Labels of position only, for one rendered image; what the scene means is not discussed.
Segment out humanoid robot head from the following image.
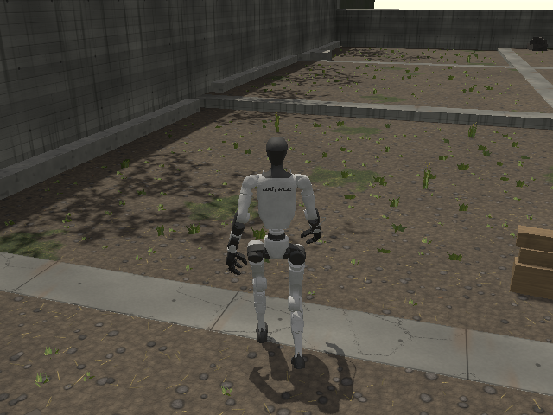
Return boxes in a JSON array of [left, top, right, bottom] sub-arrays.
[[262, 137, 292, 178]]

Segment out robot left forearm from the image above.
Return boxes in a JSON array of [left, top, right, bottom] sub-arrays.
[[227, 210, 245, 253]]

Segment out robot left upper arm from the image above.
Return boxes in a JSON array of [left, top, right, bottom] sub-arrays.
[[236, 174, 259, 224]]

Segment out right robot hand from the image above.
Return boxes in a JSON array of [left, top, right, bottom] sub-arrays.
[[301, 228, 321, 244]]

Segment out left robot hand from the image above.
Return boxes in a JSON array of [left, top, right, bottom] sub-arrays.
[[226, 252, 247, 275]]

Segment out robot right forearm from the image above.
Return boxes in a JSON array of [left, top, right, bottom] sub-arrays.
[[308, 208, 321, 233]]

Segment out robot right foot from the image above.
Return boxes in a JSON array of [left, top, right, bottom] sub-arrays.
[[291, 354, 305, 369]]

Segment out robot right upper arm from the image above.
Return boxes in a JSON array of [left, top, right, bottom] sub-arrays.
[[295, 174, 318, 220]]

